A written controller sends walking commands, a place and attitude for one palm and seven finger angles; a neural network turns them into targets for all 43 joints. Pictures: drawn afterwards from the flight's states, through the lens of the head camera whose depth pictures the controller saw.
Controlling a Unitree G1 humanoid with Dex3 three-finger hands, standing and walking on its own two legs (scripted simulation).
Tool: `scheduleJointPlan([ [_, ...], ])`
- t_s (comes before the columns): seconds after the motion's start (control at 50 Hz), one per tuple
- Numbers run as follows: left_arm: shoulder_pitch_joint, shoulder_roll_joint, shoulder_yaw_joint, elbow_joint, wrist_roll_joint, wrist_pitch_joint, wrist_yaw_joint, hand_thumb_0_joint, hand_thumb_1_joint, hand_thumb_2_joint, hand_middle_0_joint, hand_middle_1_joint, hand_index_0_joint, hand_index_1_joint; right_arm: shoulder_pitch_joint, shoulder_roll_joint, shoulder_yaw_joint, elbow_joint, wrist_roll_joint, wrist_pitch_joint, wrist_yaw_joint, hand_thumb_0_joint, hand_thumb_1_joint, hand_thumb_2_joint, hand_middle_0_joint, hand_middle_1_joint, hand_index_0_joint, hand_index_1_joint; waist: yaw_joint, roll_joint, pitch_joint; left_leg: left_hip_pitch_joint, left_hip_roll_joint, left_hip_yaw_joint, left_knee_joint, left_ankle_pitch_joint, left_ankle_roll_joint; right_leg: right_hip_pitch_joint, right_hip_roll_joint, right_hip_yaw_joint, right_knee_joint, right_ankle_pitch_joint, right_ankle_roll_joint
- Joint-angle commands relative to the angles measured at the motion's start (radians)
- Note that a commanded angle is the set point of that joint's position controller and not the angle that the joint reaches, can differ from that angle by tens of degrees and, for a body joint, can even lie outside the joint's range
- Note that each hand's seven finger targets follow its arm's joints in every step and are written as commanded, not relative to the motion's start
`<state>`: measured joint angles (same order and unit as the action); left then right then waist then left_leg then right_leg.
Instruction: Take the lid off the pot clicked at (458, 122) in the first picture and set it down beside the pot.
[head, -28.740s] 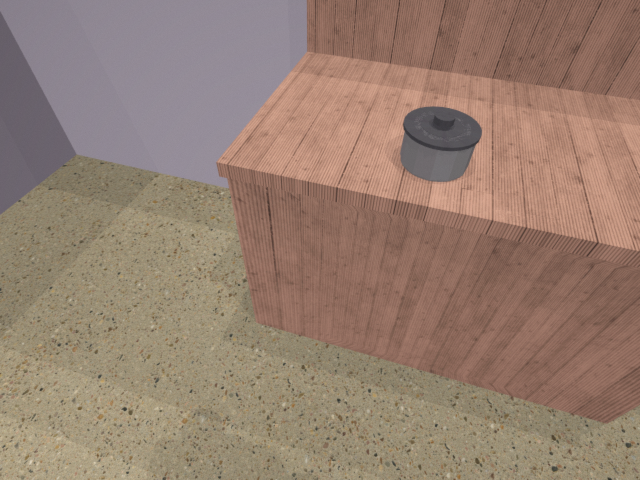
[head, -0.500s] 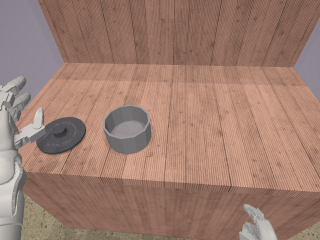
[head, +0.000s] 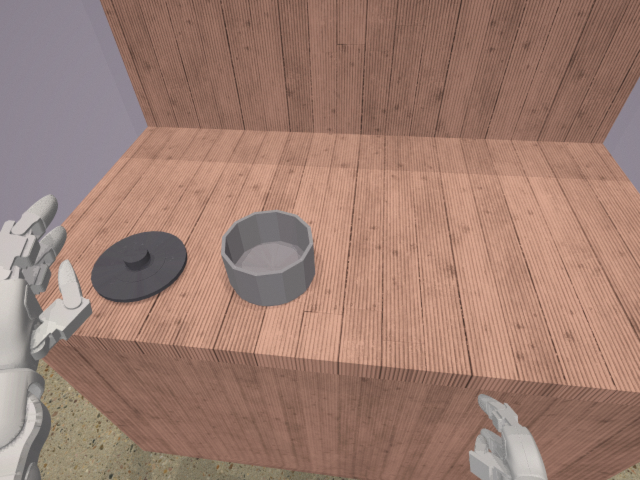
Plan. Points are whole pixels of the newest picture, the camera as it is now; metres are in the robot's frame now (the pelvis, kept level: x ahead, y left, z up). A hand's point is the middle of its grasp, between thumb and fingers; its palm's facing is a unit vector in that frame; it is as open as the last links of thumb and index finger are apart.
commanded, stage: draw the hand back to the body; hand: left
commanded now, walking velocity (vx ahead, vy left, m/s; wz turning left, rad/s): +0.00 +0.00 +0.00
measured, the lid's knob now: (136, 256) +0.45 +0.38 -0.01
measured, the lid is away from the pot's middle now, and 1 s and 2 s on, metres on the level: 0.24 0.24 0.24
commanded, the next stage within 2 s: step back with the hand held close in 0.44 s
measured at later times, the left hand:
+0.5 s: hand (39, 366) +0.16 +0.27 +0.16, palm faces +0.40 -0.86 -0.32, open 7.4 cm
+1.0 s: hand (10, 382) +0.15 +0.30 +0.15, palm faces +0.21 -0.84 -0.50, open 7.4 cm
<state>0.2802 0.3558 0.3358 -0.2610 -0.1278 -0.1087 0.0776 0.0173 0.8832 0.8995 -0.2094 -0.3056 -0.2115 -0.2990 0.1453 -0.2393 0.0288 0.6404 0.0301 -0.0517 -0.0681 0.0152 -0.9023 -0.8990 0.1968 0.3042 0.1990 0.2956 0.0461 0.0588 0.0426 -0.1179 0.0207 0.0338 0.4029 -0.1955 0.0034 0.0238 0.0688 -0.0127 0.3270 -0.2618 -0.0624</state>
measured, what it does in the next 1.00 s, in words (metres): shifts its weight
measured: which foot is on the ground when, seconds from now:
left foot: down 0.00-1.00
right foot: down 0.00-1.00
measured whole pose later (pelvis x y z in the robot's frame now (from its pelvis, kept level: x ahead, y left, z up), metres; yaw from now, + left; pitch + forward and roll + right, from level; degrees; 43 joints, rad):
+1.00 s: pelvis -0.05 +0.07 -0.01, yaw -3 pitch +0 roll -2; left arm 0.68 0.47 0.42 -0.73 -0.08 -0.17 0.09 0.02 0.88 0.90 -0.21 -0.30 -0.22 -0.30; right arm 0.19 -0.20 0.00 0.51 0.01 -0.05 -0.04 0.02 -0.90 -0.90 0.20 0.30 0.20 0.30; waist 0.02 -0.04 0.11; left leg -0.36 -0.03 0.12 0.55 -0.19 0.11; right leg -0.26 -0.01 -0.01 0.61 -0.39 0.01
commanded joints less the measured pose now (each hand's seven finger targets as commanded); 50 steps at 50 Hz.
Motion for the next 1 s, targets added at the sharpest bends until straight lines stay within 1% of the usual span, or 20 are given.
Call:
scheduleJointPlan([
  [0.0,-0.071,0.16,0.062,-0.259,0.004,-0.058,0.008,0.0,0.9,0.9,-0.2,-0.3,-0.2,-0.3,-0.152,-0.103,-0.04,-0.172,0.0,-0.061,0.0,0.0,-0.9,-0.9,0.2,0.3,0.2,0.3,0.0,-0.01,-0.119,0.184,0.004,-0.001,-0.002,0.204,0.056,-0.17,-0.076,0.015,-0.067,0.313,0.04],
  [0.08,-0.017,0.206,0.115,-0.33,0.007,-0.071,0.02,0.0,0.9,0.9,-0.2,-0.3,-0.2,-0.3,-0.151,-0.098,-0.04,-0.174,-0.006,-0.067,-0.005,0.0,-0.9,-0.9,0.2,0.3,0.2,0.3,0.009,-0.012,-0.116,0.17,0.007,-0.012,-0.009,0.176,0.053,-0.169,-0.077,0.018,-0.075,0.26,0.035],
  [0.12,0.048,0.181,0.098,-0.345,0.006,-0.069,0.016,0.0,0.9,0.9,-0.2,-0.3,-0.2,-0.3,-0.154,-0.094,-0.04,-0.178,-0.009,-0.064,-0.004,0.0,-0.9,-0.9,0.2,0.3,0.2,0.3,0.011,-0.03,-0.104,0.165,0.008,-0.012,-0.006,0.18,0.053,-0.174,-0.077,0.018,-0.076,0.264,0.035],
  [0.14,0.059,0.193,0.102,-0.4,0.007,-0.076,0.017,0.0,0.9,0.9,-0.2,-0.3,-0.2,-0.3,-0.154,-0.095,-0.041,-0.184,-0.007,-0.069,-0.001,0.0,-0.9,-0.9,0.2,0.3,0.2,0.3,0.009,-0.024,-0.116,0.161,0.01,-0.017,-0.003,0.187,0.052,-0.163,-0.079,0.018,-0.067,0.272,0.032],
  [0.22,0.142,0.127,0.036,-0.42,0.014,-0.063,0.012,0.0,0.9,0.9,-0.2,-0.3,-0.2,-0.3,-0.149,-0.091,-0.038,-0.187,-0.009,-0.073,0.006,0.0,-0.9,-0.9,0.2,0.3,0.2,0.3,0.004,0.018,-0.098,0.16,0.014,-0.02,-0.008,0.171,0.046,-0.187,-0.074,0.011,-0.07,0.232,0.032],
  [0.34,0.114,0.189,0.097,-0.441,0.019,-0.061,0.033,0.0,0.9,0.9,-0.2,-0.3,-0.2,-0.3,-0.143,-0.092,-0.037,-0.179,-0.011,-0.073,-0.009,0.0,-0.9,-0.9,0.2,0.3,0.2,0.3,0.001,-0.024,-0.054,0.126,0.02,-0.042,-0.02,0.099,0.042,-0.207,-0.068,0.011,-0.079,0.149,0.026],
  [0.4,0.15,0.114,0.03,-0.415,0.022,-0.054,0.025,0.0,0.9,0.9,-0.2,-0.3,-0.2,-0.3,-0.147,-0.088,-0.032,-0.182,-0.011,-0.076,-0.006,0.0,-0.9,-0.9,0.2,0.3,0.2,0.3,0.0,0.007,-0.041,0.131,0.02,-0.047,-0.029,0.075,0.04,-0.226,-0.066,0.003,-0.085,0.112,0.027],
  [0.46,0.148,0.116,0.022,-0.447,0.028,-0.054,0.025,0.0,0.9,0.9,-0.2,-0.3,-0.2,-0.3,-0.148,-0.091,-0.033,-0.189,-0.012,-0.083,-0.001,0.0,-0.9,-0.9,0.2,0.3,0.2,0.3,0.001,0.005,-0.054,0.119,0.019,-0.056,-0.036,0.054,0.039,-0.216,-0.061,0.003,-0.079,0.094,0.025],
  [0.52,0.147,0.159,0.065,-0.472,0.03,-0.055,0.035,0.0,0.9,0.9,-0.2,-0.3,-0.2,-0.3,-0.141,-0.092,-0.033,-0.188,-0.015,-0.088,-0.002,0.0,-0.9,-0.9,0.2,0.3,0.2,0.3,0.012,0.025,-0.078,0.121,0.023,-0.063,-0.039,0.07,0.034,-0.193,-0.064,0.005,-0.068,0.107,0.02],
  [0.54,-0.037,0.345,0.257,-0.566,0.017,-0.116,0.043,0.0,0.9,0.9,-0.2,-0.3,-0.2,-0.3,-0.133,-0.102,-0.02,-0.243,-0.005,-0.064,0.0,0.0,-0.9,-0.9,0.2,0.3,0.2,0.3,-0.007,0.071,0.047,0.032,0.04,-0.089,-0.032,-0.056,0.056,-0.277,-0.109,0.093,-0.092,0.102,0.019],
  [0.56,-0.036,0.306,0.232,-0.56,0.036,-0.141,0.04,0.0,0.9,0.9,-0.2,-0.3,-0.2,-0.3,-0.136,-0.086,-0.028,-0.214,-0.018,-0.066,0.0,0.0,-0.9,-0.9,0.2,0.3,0.2,0.3,-0.005,-0.026,0.029,-0.011,0.031,-0.104,-0.006,-0.074,0.063,-0.271,-0.12,0.128,-0.1,0.117,0.021],
  [0.58,0.071,0.258,0.202,-0.461,0.037,-0.134,0.037,0.0,0.9,0.9,-0.2,-0.3,-0.2,-0.3,-0.118,-0.084,-0.037,-0.198,-0.02,-0.066,0.004,0.0,-0.9,-0.9,0.2,0.3,0.2,0.3,-0.013,-0.129,0.059,-0.016,0.029,-0.101,0.034,-0.047,0.065,-0.299,-0.143,0.165,-0.116,0.138,0.02],
  [0.6,0.139,0.196,0.151,-0.421,0.04,-0.125,0.026,0.0,0.9,0.9,-0.2,-0.3,-0.2,-0.3,-0.1,-0.085,-0.045,-0.197,-0.019,-0.058,0.013,0.0,-0.9,-0.9,0.2,0.3,0.2,0.3,-0.021,-0.175,0.034,0.008,0.028,-0.095,0.077,-0.014,0.063,-0.311,-0.165,0.183,-0.115,0.162,0.023],
  [0.68,0.269,0.104,0.067,-0.415,0.043,-0.124,-0.005,0.0,0.9,0.9,-0.2,-0.3,-0.2,-0.3,-0.079,-0.101,-0.059,-0.232,-0.008,-0.043,0.032,0.0,-0.9,-0.9,0.2,0.3,0.2,0.3,-0.033,-0.021,-0.069,0.012,0.073,-0.084,0.067,0.079,0.067,-0.274,-0.176,0.132,-0.01,0.249,0.044],
  [0.72,0.297,0.129,0.088,-0.491,0.046,-0.132,-0.006,0.0,0.9,0.9,-0.2,-0.3,-0.2,-0.3,-0.071,-0.113,-0.067,-0.251,-0.006,-0.035,0.032,0.0,-0.9,-0.9,0.2,0.3,0.2,0.3,-0.027,0.036,-0.122,-0.007,0.107,-0.111,0.024,0.125,0.078,-0.237,-0.145,0.079,0.063,0.246,0.058],
  [0.74,0.3,0.184,0.137,-0.538,0.047,-0.139,0.0,0.0,0.9,0.9,-0.2,-0.3,-0.2,-0.3,-0.083,-0.113,-0.067,-0.263,-0.006,-0.035,0.032,0.0,-0.9,-0.9,0.2,0.3,0.2,0.3,-0.022,0.037,-0.142,-0.018,0.121,-0.134,0.004,0.146,0.086,-0.218,-0.131,0.068,0.099,0.232,0.063],
  [0.78,0.34,0.187,0.149,-0.59,0.049,-0.143,0.004,0.0,0.9,0.9,-0.2,-0.3,-0.2,-0.3,-0.074,-0.109,-0.071,-0.283,-0.007,-0.029,0.032,0.0,-0.9,-0.9,0.2,0.3,0.2,0.3,-0.019,0.026,-0.176,-0.045,0.144,-0.16,-0.008,0.183,0.093,-0.212,-0.107,0.04,0.154,0.188,0.068],
  [0.84,0.362,0.273,0.227,-0.71,0.048,-0.149,0.026,0.0,0.9,0.9,-0.2,-0.3,-0.2,-0.3,-0.064,-0.114,-0.081,-0.303,-0.007,-0.033,0.027,0.0,-0.9,-0.9,0.2,0.3,0.2,0.3,-0.019,0.081,-0.22,-0.057,0.19,-0.209,-0.034,0.233,0.106,-0.226,-0.092,0.028,0.247,0.034,0.073],
  [0.92,0.417,0.231,0.214,-0.735,0.044,-0.139,0.044,0.0,0.9,0.9,-0.2,-0.3,-0.2,-0.3,-0.024,-0.094,-0.083,-0.283,-0.02,-0.06,0.026,0.0,-0.9,-0.9,0.2,0.3,0.2,0.3,-0.022,0.187,-0.203,-0.076,0.237,-0.22,-0.064,0.262,0.112,-0.28,-0.096,0.012,0.346,-0.169,0.075],
  [0.98,0.413,0.211,0.203,-0.684,0.044,-0.132,0.051,0.0,0.9,0.9,-0.2,-0.3,-0.2,-0.3,-0.001,-0.093,-0.086,-0.262,-0.018,-0.074,0.026,0.0,-0.9,-0.9,0.2,0.3,0.2,0.3,-0.032,0.106,-0.202,-0.037,0.244,-0.21,-0.008,0.34,0.104,-0.291,-0.11,0.016,0.269,-0.135,0.071],
])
